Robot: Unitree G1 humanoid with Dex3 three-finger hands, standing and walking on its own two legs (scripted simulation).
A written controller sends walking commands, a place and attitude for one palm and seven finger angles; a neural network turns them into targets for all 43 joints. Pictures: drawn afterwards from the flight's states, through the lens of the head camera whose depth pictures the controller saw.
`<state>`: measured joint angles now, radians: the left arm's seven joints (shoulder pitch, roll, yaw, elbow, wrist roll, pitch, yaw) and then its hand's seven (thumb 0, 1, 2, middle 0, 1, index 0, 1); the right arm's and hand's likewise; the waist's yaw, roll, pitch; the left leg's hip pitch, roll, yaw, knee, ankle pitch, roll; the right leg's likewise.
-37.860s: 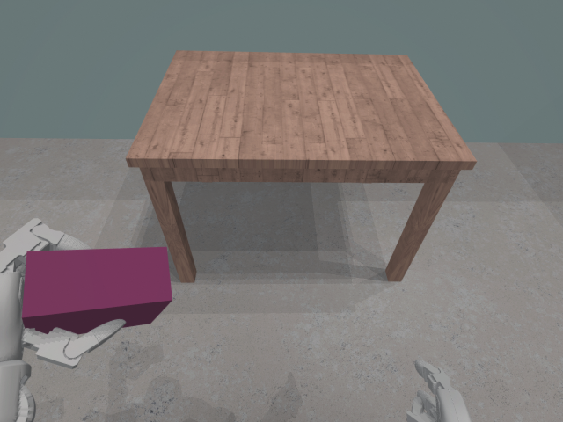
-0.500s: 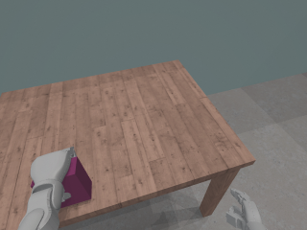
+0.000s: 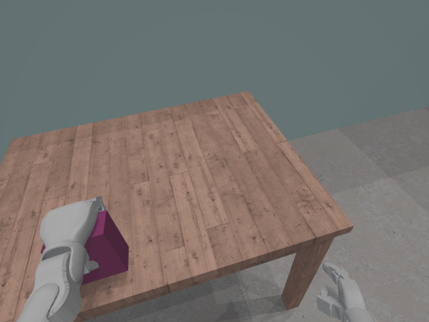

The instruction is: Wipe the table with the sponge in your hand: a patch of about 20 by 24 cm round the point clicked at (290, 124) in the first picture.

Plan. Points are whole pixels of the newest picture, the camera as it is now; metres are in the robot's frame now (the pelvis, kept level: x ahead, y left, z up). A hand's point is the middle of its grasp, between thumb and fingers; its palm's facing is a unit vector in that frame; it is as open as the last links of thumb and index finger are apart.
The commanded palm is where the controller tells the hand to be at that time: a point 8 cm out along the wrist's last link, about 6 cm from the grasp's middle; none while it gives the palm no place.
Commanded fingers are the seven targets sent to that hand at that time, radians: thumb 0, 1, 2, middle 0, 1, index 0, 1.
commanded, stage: lift the sponge slowly off the table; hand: left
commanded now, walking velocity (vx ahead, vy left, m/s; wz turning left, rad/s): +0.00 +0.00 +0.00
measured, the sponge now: (94, 255) +0.22 +0.29 -0.01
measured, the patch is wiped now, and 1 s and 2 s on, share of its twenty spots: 1.00 1.00 1.00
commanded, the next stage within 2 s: bring the sponge back beside the body in 0.70 s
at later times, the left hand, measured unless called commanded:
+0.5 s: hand (74, 228) +0.23 +0.30 +0.08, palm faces -0.01 -0.09 -1.00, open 10.3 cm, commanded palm +0.21 +0.30 +0.15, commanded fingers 0.00 0.10 1.30 -1.20 -1.60 -1.20 -1.60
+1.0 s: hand (71, 230) +0.22 +0.30 +0.09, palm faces +0.03 -0.10 -0.99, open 10.3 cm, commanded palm +0.19 +0.29 +0.16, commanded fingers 0.00 0.10 1.30 -1.20 -1.60 -1.20 -1.60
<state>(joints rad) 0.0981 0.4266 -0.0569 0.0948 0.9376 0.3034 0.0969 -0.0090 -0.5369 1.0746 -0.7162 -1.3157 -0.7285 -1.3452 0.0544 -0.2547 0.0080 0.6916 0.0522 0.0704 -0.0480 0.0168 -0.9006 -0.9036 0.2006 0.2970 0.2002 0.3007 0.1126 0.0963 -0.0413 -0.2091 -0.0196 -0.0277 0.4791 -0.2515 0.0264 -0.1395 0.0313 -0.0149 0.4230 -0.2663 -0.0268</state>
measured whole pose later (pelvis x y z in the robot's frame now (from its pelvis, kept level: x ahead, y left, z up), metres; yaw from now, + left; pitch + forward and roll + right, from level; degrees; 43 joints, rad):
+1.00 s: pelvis -0.01 +0.00 +0.00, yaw +0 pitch -4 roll -1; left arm 0.10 0.47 -0.05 -0.07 0.91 0.35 0.01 -0.01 -0.54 1.07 -0.72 -1.31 -0.73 -1.34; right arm 0.01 -0.25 0.04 0.69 0.05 0.07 -0.04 0.02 -0.90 -0.90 0.20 0.30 0.20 0.30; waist 0.13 0.11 -0.01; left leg -0.13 -0.02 -0.02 0.40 -0.20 0.03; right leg -0.07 0.03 -0.01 0.36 -0.22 -0.02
